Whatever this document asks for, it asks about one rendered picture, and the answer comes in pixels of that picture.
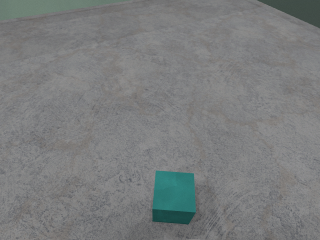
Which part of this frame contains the carton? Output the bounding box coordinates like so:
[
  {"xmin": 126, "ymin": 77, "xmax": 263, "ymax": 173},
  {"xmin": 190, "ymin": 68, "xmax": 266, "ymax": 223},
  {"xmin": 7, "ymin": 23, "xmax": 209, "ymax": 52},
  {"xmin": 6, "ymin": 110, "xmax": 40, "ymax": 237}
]
[{"xmin": 152, "ymin": 170, "xmax": 196, "ymax": 225}]

